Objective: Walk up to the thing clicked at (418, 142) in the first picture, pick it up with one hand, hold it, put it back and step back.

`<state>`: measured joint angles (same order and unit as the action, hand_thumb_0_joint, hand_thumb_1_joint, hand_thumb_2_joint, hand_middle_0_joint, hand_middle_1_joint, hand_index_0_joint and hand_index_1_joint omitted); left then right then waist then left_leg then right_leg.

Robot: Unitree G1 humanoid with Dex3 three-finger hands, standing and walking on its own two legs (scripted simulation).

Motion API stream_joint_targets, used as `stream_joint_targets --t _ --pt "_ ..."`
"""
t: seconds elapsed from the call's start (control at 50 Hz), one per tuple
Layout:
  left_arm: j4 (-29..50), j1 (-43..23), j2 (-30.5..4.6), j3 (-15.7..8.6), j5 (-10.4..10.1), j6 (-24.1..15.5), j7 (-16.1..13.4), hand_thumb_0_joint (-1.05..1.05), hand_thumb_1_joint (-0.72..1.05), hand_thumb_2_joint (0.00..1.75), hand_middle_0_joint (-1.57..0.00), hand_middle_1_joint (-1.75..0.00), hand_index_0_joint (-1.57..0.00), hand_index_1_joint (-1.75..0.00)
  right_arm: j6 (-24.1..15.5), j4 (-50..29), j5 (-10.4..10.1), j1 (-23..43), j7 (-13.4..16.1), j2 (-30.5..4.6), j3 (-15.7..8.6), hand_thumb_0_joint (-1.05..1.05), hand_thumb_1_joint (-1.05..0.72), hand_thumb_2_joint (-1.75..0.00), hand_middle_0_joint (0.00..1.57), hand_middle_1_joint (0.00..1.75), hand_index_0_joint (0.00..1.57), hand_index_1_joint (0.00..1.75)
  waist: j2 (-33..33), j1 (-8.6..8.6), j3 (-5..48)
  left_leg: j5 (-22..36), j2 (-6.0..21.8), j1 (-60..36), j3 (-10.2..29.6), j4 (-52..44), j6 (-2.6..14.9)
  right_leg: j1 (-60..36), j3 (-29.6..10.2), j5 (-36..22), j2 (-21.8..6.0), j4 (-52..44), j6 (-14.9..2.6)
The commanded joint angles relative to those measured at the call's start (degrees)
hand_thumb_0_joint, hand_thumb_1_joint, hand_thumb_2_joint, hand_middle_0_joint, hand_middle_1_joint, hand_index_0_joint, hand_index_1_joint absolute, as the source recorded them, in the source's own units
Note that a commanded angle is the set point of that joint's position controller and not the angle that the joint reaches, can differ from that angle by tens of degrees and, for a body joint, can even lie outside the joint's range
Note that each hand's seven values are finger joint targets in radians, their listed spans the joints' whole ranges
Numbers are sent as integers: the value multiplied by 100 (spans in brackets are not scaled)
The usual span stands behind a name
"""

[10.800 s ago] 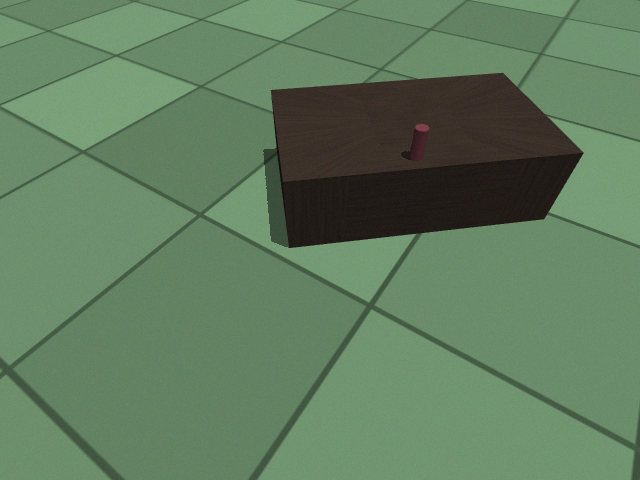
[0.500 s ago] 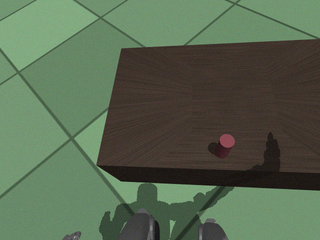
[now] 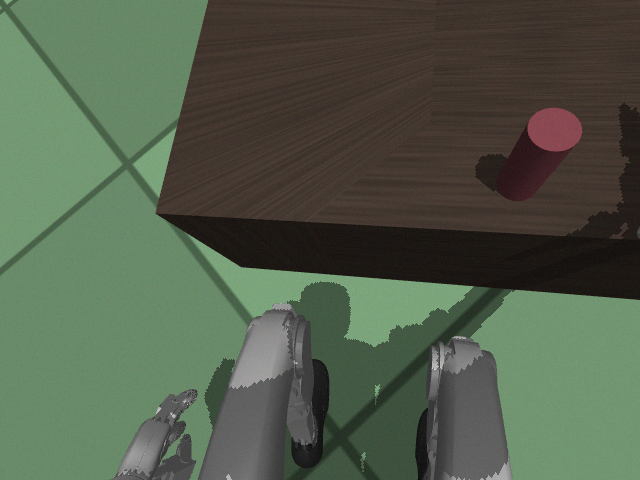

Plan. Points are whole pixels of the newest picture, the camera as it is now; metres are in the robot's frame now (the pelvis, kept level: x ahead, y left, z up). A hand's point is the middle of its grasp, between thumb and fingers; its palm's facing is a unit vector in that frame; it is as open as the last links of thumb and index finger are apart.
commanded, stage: close in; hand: right
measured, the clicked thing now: (532, 160) +0.50 -0.18 -0.05
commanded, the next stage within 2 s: rest palm in 0.76 s
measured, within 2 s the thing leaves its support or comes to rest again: neither
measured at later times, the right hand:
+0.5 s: hand (553, 167) +0.50 -0.20 -0.05, palm faces +0.03 +1.00 +0.00, open 17.3 cm
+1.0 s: hand (530, 170) +0.49 -0.18 -0.05, palm faces +0.05 +1.00 +0.00, open 17.2 cm
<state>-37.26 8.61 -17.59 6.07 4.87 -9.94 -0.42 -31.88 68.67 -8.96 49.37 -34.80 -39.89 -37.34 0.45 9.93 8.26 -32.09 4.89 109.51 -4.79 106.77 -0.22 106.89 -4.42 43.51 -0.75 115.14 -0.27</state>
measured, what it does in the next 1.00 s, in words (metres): lowers itself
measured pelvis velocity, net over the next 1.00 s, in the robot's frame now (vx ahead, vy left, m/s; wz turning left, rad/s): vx -0.01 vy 0.00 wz -0.06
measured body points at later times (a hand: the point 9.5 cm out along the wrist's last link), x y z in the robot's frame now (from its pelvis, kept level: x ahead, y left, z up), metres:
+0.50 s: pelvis -0.03 +0.00 -0.06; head +0.18 -0.04 +0.33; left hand +0.04 +0.28 -0.17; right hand +0.49 -0.26 -0.05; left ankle +0.11 +0.13 -0.43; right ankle +0.05 -0.11 -0.43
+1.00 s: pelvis -0.01 +0.00 -0.05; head +0.20 -0.03 +0.34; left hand +0.10 +0.27 -0.18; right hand +0.49 -0.23 -0.05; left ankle +0.11 +0.13 -0.43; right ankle +0.05 -0.11 -0.43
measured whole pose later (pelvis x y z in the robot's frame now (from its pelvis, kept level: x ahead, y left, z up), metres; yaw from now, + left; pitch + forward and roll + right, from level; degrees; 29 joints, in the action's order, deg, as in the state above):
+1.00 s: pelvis -0.01 +0.00 -0.05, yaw -3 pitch +36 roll +3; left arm -36.4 9.8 -17.4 0.7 3.6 -2.5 3.2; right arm -28.7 55.9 -3.3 49.6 -9.8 -19.8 -20.9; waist 2.0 8.2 9.0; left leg -32.4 7.1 120.3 -1.5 116.4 -0.5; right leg 116.7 -1.9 42.6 1.7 123.0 -0.8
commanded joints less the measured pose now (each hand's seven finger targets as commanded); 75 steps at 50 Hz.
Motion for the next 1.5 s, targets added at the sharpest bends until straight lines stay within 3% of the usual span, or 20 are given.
stream_joint_targets --t 0.0,0.06,0.12,0.2,0.26,0.42,0.46,0.52,0.68,0.8,0.84,0.88,0.9,1.0,1.02,1.1,1.14,1.22,1.42,1.48 --pt "90 1276 -1283 -495 -19 31 78 0 90 91 -20 -30 -20 -30 -168 -1298 184 2018 408 -1912 -142 0 48 -5 7 4 6 4 1526 -15 4194 1196 -242 -2248 134 -410 209 -1781 40 -2034 79 -1297 10" --pt "178 1235 -1291 -538 -24 128 162 0 89 89 -20 -30 -20 -30 -188 -1604 317 2369 640 -1882 -38 0 47 -4 7 4 6 4 1384 84 4287 810 -213 -2149 117 -241 163 -1298 81 -1450 128 -1069 -50" --pt "167 1165 -1307 -533 -49 149 186 0 89 90 -20 -30 -20 -30 -158 -1478 301 2551 856 -1393 252 0 45 -5 7 4 6 4 1238 210 3842 319 -210 -1585 75 -106 139 -897 58 -720 158 -933 -93" --pt "158 1200 -1417 -682 -71 206 222 0 89 90 -20 -30 -20 -29 -58 -1694 489 2715 1264 -981 573 0 45 -6 6 4 6 4 1576 113 3669 -136 -180 -949 74 88 168 -1036 -199 213 167 -1247 -41" --pt "219 1298 -1342 -694 -104 276 222 0 89 90 -19 -30 -20 -29 24 -2209 544 2807 1516 -970 624 0 46 -5 7 4 6 4 1533 19 4276 110 -164 -1429 121 96 162 -1084 -14 -146 201 -1119 -68" --pt "190 1387 -1223 -781 -211 368 203 0 88 92 -20 -30 -19 -30 222 -1883 486 2053 1936 -97 966 0 48 -6 6 4 5 4 835 113 3350 77 -162 -1219 131 13 167 -321 55 -161 250 -1073 -166" --pt "193 1478 -1181 -817 -180 404 192 0 88 91 -19 -30 -19 -30 150 -2245 504 2268 2010 -283 898 0 49 -5 6 4 5 4 933 56 3844 365 -139 -1740 234 -79 166 -430 317 -639 278 -863 -188" --pt "216 1415 -1154 -844 -208 394 206 0 89 91 -20 -30 -19 -30 159 -1936 425 1966 2063 307 1148 0 48 -6 6 4 5 4 587 181 3352 371 -129 -1619 217 -145 155 -279 307 -635 272 -880 -207" --pt "217 1341 -1178 -924 -167 465 254 0 89 91 -20 -30 -20 -31 -117 -2646 471 2471 2198 546 1388 0 48 -6 6 4 5 4 1125 73 3833 701 -60 -1357 215 48 218 -1047 177 -1078 278 -997 -77" --pt "242 1347 -1125 -941 -163 558 280 0 89 91 -20 -30 -20 -31 -77 -2142 503 1932 2325 861 1474 0 49 -7 6 5 5 5 631 83 4132 1029 -46 -1973 269 -33 173 -939 330 -1472 320 -825 -116" --pt "249 1361 -1119 -967 -140 599 287 0 90 91 -20 -31 -20 -31 -171 -2920 478 2437 2381 714 1439 0 47 -6 7 5 5 5 914 31 4297 1150 -25 -2022 324 9 188 -965 349 -1592 336 -812 -95" --pt "243 1290 -1119 -965 -178 627 298 0 82 96 -20 -29 -17 -32 -5 -1774 532 1633 2448 1068 1548 0 49 -5 9 4 8 4 479 101 3957 1011 -37 -1996 255 -71 171 -892 309 -1455 332 -904 -108" --pt "311 1283 -1101 -995 -168 634 295 0 82 96 -20 -29 -17 -32 -84 -2543 483 2036 2474 954 1508 0 51 -6 8 5 7 5 526 78 4033 1006 -39 -2090 313 -105 164 -749 335 -1379 332 -851 -129" --pt "317 1226 -1095 -991 -179 698 319 0 84 95 -20 -29 -17 -31 -61 -2212 559 1971 2556 1133 1690 0 50 -10 23 15 22 15 481 116 3869 775 -47 -1785 270 -124 179 -885 266 -1170 329 -986 -117" --pt "325 1233 -1072 -994 -166 709 309 0 87 93 -20 -30 -19 -31 -137 -2823 533 2376 2575 1075 1700 0 47 -11 31 20 30 20 698 118 3963 808 -32 -1794 288 -109 182 -932 262 -1185 337 -992 -107" --pt "299 1217 -1076 -938 -169 723 321 0 88 93 -20 -30 -19 -31 -95 -1949 604 2023 2597 1213 1808 0 38 -20 53 34 51 34 477 179 3586 740 -36 -1564 253 -57 180 -853 219 -1129 327 -989 -106" --pt "366 1221 -1060 -953 -139 736 323 0 87 92 -20 -30 -19 -31 -220 -2795 596 2626 2633 953 1722 0 36 -23 58 38 57 38 731 66 4051 764 -29 -1723 314 -80 191 -963 265 -1146 336 -967 -109" --pt "340 1215 -1046 -899 -134 752 346 0 88 92 -20 -30 -19 -31 -118 -1965 624 2207 2674 1290 1878 0 27 -34 79 54 77 55 599 143 3594 669 -35 -1576 277 -75 189 -788 251 -1015 347 -1006 -107" --pt "369 1334 -1088 -879 -90 849 352 0 88 92 -20 -30 -19 -31 -240 -2411 722 3001 2834 824 1689 0 -5 -61 107 82 105 82 835 155 4055 711 -42 -1693 280 -43 196 -927 256 -1084 358 -988 -98" --pt "307 1388 -1109 -864 -103 860 364 0 88 92 -20 -30 -19 -30 -147 -1464 753 2410 2866 1135 1801 0 -16 -68 114 90 112 90 624 245 3649 702 -45 -1546 229 -11 196 -863 195 -1068 337 -1038 -78"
